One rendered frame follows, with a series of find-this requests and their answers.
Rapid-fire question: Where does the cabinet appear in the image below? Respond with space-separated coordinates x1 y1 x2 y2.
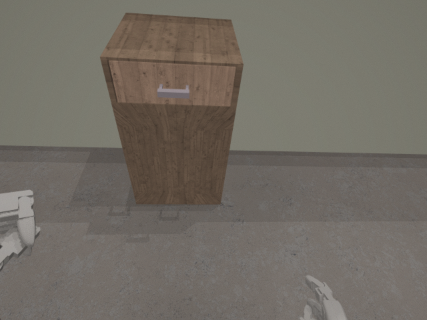
100 13 244 205

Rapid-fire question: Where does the right robot hand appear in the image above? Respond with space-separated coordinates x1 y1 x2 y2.
300 275 347 320

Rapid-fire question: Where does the drawer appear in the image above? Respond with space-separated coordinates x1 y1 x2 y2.
109 60 236 107

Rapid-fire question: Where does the handle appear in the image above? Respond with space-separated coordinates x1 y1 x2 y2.
157 84 189 99

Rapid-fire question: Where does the left robot hand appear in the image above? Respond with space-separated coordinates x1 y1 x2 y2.
0 190 40 272

